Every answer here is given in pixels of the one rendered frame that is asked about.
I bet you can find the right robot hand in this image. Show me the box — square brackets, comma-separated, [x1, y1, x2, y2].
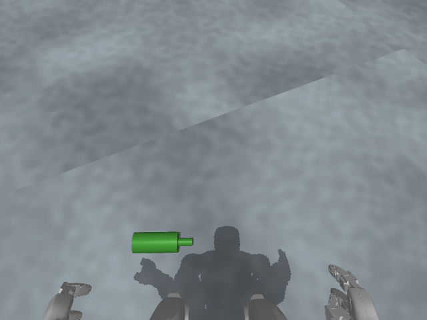
[325, 264, 380, 320]

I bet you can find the bottle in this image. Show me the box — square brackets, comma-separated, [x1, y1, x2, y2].
[131, 232, 192, 253]

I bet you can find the left robot hand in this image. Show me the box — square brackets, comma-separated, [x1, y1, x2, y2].
[42, 282, 91, 320]

